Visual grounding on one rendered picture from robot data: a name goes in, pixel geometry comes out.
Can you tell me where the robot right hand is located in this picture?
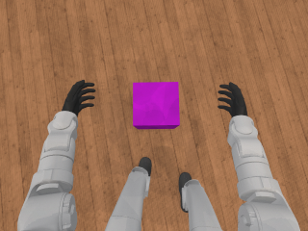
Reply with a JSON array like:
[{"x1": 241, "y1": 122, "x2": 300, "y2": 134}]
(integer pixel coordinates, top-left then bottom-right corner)
[{"x1": 218, "y1": 82, "x2": 248, "y2": 117}]

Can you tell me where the robot left upper arm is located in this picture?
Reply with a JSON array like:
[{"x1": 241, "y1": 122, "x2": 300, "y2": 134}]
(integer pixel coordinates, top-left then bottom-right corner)
[{"x1": 19, "y1": 192, "x2": 78, "y2": 231}]

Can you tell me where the robot right upper arm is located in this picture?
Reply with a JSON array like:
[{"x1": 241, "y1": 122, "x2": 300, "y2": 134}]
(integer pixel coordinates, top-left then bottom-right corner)
[{"x1": 238, "y1": 201, "x2": 299, "y2": 231}]

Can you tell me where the left robot forearm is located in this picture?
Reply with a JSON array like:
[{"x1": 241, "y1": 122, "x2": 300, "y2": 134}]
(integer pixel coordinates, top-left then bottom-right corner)
[{"x1": 17, "y1": 111, "x2": 78, "y2": 231}]

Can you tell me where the left robot thigh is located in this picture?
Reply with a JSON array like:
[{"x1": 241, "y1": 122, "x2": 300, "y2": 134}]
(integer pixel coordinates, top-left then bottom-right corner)
[{"x1": 105, "y1": 171, "x2": 151, "y2": 231}]

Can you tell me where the carton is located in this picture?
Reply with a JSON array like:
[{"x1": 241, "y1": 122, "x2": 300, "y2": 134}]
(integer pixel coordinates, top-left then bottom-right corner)
[{"x1": 133, "y1": 82, "x2": 180, "y2": 130}]

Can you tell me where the right robot forearm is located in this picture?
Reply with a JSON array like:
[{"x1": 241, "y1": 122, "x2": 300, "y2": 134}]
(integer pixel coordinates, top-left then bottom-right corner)
[{"x1": 227, "y1": 115, "x2": 300, "y2": 231}]

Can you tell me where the robot left foot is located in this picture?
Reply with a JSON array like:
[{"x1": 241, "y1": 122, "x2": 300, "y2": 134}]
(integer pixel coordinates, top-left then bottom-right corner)
[{"x1": 139, "y1": 157, "x2": 152, "y2": 177}]

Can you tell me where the robot left hand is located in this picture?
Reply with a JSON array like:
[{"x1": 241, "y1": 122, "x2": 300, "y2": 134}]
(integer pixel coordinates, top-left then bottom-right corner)
[{"x1": 62, "y1": 80, "x2": 96, "y2": 117}]

